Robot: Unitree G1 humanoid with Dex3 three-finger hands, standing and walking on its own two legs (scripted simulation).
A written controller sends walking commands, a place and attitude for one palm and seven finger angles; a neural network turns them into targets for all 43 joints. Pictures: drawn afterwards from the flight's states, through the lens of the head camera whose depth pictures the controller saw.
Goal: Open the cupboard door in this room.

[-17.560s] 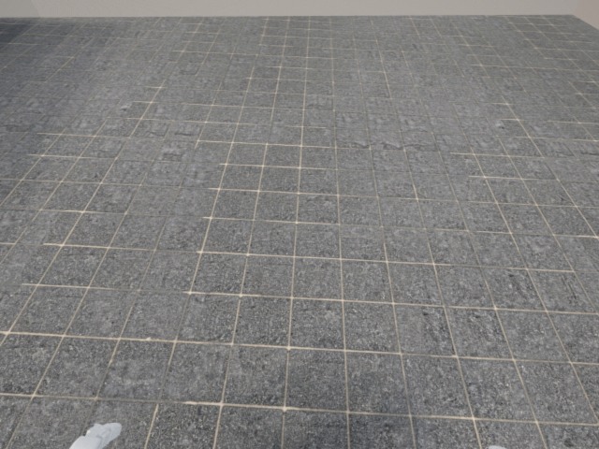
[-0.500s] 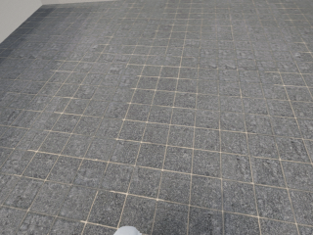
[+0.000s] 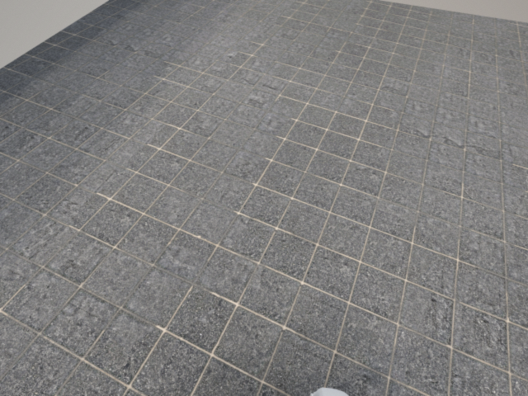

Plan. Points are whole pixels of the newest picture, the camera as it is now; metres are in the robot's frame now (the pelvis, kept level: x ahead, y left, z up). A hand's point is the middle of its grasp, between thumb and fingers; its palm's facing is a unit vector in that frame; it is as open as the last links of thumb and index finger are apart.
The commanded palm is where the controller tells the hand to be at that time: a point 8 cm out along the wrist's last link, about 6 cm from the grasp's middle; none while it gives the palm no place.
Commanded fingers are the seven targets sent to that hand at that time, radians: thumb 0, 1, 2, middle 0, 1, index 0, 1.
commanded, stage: turn or walk to find it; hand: left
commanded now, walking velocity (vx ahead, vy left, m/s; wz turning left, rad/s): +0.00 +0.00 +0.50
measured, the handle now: out of the picture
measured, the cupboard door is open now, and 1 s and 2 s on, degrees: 0 0 0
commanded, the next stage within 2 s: none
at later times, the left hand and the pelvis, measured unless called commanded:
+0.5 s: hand out of the picture +0.00 +0.14 -0.15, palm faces +0.28 -0.92 -0.27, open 7.4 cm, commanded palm none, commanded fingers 0.00 0.90 0.90 -0.20 -0.30 -0.20 -0.30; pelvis -0.02 -0.06 +0.00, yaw +17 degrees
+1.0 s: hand out of the picture -0.07 +0.20 -0.16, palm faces +0.52 -0.81 -0.27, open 7.4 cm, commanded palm none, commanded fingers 0.00 0.90 0.90 -0.20 -0.30 -0.20 -0.30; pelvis -0.04 -0.03 +0.00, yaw +30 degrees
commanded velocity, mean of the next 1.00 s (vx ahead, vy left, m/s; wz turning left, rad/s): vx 0.00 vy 0.00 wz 0.50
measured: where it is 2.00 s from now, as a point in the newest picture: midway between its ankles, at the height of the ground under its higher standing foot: outside the picture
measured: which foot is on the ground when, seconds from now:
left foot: down 0.00-0.18, up 0.20-0.66, down 0.68-1.00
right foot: up 0.00-0.16, down 0.18-0.68, up 0.70-1.00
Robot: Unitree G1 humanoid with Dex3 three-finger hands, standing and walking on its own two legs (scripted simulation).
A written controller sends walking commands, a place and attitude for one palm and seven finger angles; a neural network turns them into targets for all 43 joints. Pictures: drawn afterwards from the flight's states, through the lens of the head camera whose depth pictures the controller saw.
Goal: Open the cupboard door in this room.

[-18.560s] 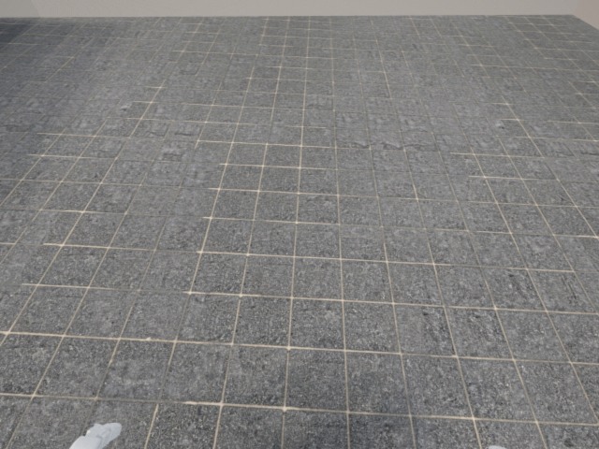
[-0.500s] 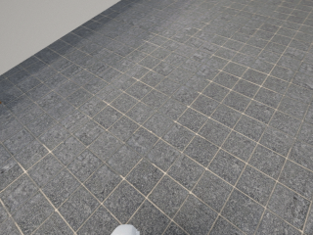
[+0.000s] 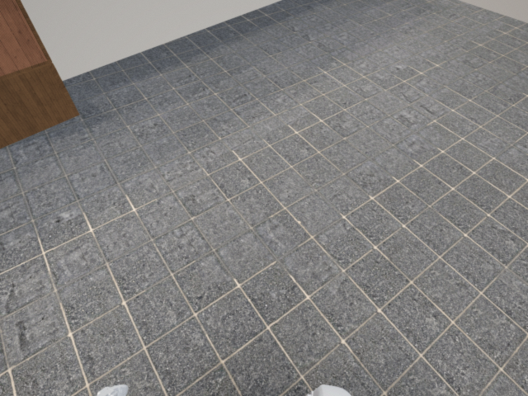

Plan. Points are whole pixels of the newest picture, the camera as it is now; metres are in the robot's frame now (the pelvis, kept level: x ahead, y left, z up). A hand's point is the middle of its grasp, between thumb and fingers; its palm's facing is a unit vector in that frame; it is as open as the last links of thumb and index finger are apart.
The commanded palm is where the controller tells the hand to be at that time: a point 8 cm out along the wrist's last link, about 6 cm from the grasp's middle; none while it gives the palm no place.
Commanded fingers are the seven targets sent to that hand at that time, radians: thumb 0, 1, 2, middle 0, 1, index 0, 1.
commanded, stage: turn or walk to find it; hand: left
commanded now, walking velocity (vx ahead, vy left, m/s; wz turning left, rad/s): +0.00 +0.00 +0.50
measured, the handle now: out of the picture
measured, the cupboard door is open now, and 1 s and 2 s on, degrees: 0 0 0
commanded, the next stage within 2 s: none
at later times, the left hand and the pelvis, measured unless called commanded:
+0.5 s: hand out of the picture -0.02 +0.14 -0.15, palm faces +0.29 -0.92 -0.27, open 7.4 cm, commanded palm none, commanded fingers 0.00 0.90 0.90 -0.20 -0.30 -0.20 -0.30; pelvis -0.02 -0.06 +0.00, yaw +17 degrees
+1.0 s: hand out of the picture -0.04 +0.22 -0.16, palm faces +0.49 -0.84 -0.23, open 7.4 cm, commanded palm none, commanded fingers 0.00 0.90 0.90 -0.20 -0.30 -0.20 -0.30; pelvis -0.01 -0.01 +0.01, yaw +30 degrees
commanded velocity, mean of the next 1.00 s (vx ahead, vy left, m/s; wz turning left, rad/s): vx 0.12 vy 0.00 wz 0.50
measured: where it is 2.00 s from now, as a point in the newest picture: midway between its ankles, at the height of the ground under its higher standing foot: (203, 354)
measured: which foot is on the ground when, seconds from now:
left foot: down 0.00-0.14, up 0.16-0.66, down 0.68-1.00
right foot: up 0.00-0.12, down 0.14-0.66, up 0.68-1.00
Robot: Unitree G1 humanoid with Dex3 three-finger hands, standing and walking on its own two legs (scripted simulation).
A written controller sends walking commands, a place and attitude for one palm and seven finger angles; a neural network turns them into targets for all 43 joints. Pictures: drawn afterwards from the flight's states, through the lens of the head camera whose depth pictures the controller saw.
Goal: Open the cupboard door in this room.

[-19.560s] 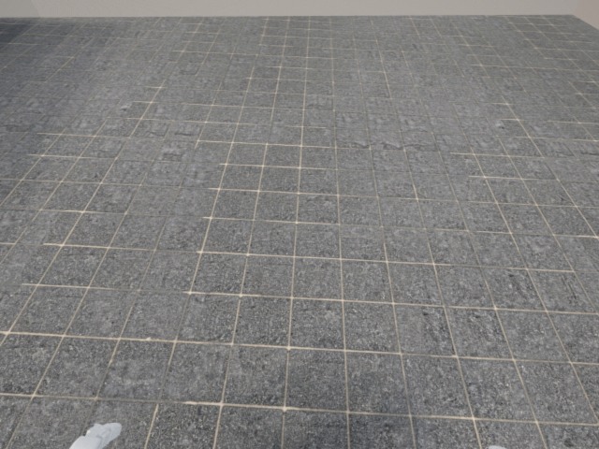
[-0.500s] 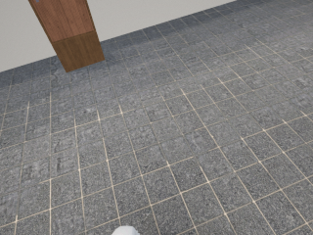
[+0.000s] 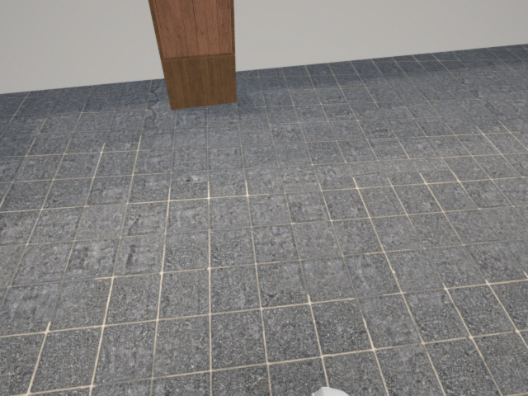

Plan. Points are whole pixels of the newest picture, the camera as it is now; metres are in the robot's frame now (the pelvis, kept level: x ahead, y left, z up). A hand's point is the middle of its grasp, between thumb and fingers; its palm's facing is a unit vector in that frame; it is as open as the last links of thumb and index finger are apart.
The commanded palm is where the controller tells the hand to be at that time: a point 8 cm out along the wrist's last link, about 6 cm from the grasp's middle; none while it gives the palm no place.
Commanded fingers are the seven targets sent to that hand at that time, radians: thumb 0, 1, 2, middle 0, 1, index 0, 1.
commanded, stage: turn or walk to find it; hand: left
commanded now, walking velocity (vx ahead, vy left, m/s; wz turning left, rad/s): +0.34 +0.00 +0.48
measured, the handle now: out of the picture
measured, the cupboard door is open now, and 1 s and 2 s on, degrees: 0 0 0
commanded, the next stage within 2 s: stand and wait in 1.52 s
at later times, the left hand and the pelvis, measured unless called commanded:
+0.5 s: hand out of the picture +0.08 +0.12 -0.16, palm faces +0.29 -0.92 -0.25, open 7.3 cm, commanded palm none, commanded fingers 0.00 0.90 0.90 -0.20 -0.30 -0.20 -0.30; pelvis +0.17 -0.05 +0.00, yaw +15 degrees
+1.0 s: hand (157, 270) +0.39 +0.24 -0.17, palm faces +0.35 -0.92 -0.19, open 7.4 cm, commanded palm none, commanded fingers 0.00 0.90 0.90 -0.20 -0.30 -0.20 -0.30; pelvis +0.38 +0.04 +0.00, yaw +18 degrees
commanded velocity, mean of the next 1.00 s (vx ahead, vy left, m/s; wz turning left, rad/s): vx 0.37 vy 0.00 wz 0.22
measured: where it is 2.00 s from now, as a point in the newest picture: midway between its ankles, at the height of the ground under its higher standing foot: (232, 258)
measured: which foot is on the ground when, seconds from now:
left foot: down 0.00-0.16, up 0.18-0.66, down 0.68-1.00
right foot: up 0.00-0.14, down 0.16-0.70, up 0.72-1.00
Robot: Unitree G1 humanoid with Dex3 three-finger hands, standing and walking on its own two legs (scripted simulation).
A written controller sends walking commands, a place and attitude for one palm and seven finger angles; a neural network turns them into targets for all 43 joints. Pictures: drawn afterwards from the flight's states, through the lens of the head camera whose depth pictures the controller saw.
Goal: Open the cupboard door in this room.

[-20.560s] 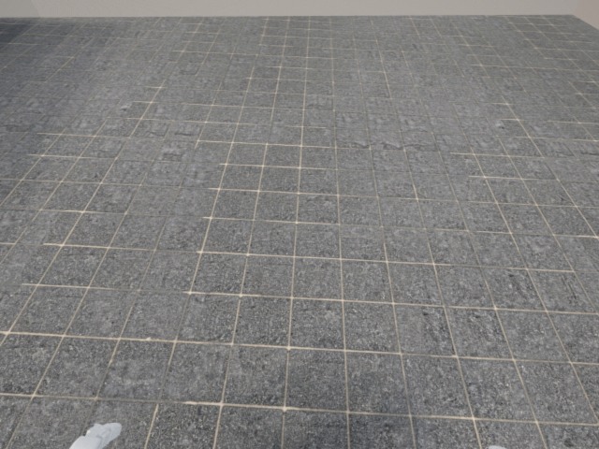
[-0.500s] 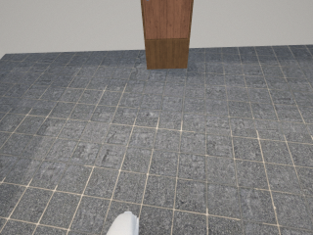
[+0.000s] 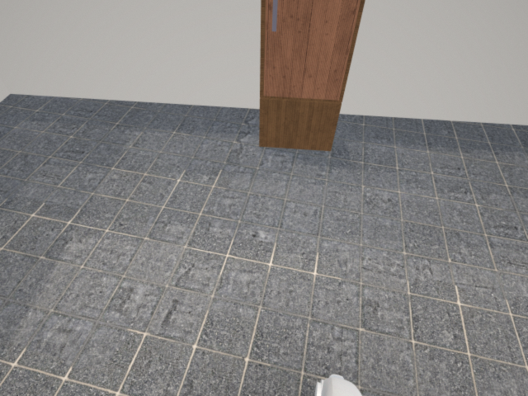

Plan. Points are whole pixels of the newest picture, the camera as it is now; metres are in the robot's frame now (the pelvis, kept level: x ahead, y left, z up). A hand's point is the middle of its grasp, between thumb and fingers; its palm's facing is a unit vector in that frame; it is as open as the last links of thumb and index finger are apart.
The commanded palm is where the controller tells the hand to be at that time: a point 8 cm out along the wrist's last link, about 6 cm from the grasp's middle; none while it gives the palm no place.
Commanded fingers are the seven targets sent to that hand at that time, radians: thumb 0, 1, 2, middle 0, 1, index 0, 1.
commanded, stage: turn or walk to find it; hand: left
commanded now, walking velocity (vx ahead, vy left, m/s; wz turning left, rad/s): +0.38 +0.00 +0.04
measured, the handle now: (275, 9) +1.56 +0.05 +0.01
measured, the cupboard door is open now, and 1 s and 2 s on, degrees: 0 0 0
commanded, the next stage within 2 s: stand and wait in 0.52 s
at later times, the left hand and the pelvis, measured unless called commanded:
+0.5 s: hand (206, 378) +0.19 +0.11 -0.16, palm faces +0.11 -0.97 -0.23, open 7.2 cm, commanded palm none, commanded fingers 0.00 0.90 0.90 -0.20 -0.30 -0.20 -0.30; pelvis +0.22 -0.07 +0.00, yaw +4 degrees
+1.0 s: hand (197, 261) +0.43 +0.18 -0.18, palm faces +0.14 -0.97 -0.20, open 7.3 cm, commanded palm none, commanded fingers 0.00 0.90 0.90 -0.20 -0.30 -0.20 -0.30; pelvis +0.39 -0.01 +0.00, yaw +5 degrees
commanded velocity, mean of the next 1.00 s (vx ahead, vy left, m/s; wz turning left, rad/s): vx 0.22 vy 0.00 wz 0.07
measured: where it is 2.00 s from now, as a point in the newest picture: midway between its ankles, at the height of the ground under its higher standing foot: (275, 350)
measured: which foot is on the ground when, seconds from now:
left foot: down 0.00-0.18, up 0.20-0.68, down 0.70-1.00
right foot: up 0.00-0.16, down 0.18-0.70, up 0.72-1.00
